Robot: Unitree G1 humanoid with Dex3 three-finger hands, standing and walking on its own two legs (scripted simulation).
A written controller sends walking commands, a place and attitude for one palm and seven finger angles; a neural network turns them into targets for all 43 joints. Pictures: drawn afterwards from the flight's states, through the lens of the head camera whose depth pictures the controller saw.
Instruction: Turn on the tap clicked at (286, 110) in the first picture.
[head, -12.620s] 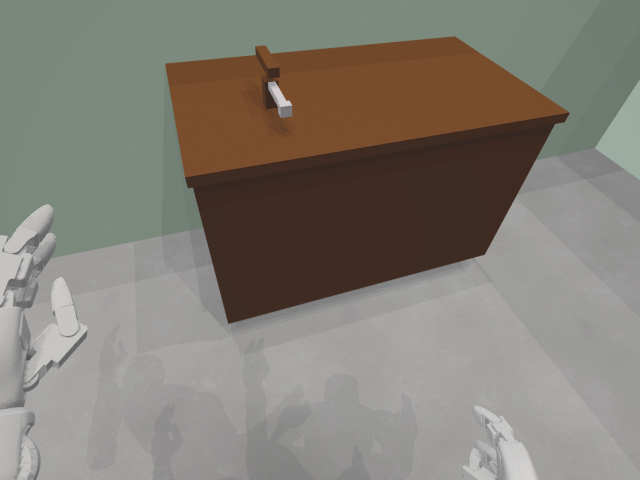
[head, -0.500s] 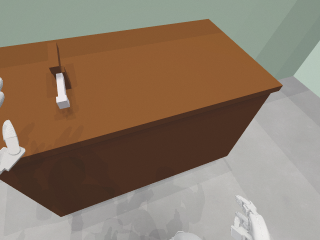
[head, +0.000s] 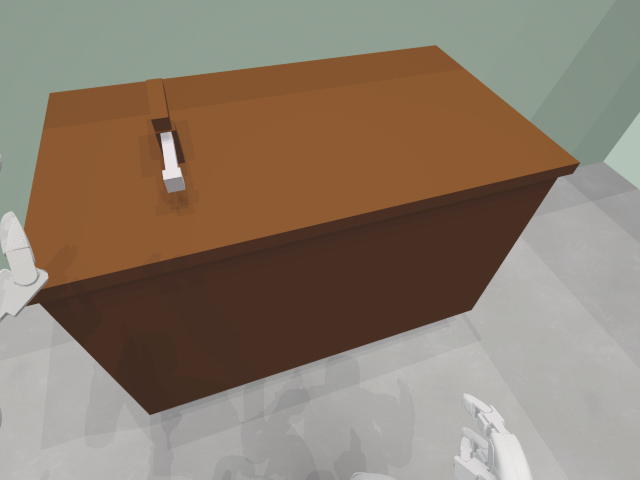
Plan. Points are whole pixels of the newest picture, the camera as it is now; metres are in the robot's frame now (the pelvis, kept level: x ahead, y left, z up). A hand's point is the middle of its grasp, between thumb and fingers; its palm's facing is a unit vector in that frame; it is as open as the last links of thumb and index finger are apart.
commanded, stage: come to a stop and stand still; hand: left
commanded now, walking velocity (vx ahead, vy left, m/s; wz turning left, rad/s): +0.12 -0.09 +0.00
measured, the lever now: (174, 180) +0.55 +0.25 +0.05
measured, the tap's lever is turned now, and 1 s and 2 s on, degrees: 0 0 0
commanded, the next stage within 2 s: look again from close up in 1.84 s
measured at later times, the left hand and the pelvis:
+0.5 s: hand out of the picture +0.17 +0.25 +0.23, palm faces +0.41 -0.79 -0.45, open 7.4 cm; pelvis -0.06 +0.01 +0.01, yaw +1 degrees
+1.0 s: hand out of the picture +0.16 +0.24 +0.23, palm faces +0.47 -0.77 -0.44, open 7.4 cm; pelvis -0.05 -0.02 +0.02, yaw +2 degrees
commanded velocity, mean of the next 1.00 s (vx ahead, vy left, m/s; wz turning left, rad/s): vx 0.07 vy -0.04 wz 0.00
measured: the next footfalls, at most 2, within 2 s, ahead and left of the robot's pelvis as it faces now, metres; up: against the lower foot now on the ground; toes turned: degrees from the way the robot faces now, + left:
left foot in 0.28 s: -0.05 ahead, +0.15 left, +0.00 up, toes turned +1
right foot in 0.58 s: +0.01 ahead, -0.07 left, +0.00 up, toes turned -2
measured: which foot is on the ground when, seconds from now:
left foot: down 0.00-0.02, up 0.04-0.26, down 0.28-0.58, up 0.60-0.88, down 0.90-1.00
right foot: down 0.00-0.30, up 0.32-0.56, down 0.58-1.00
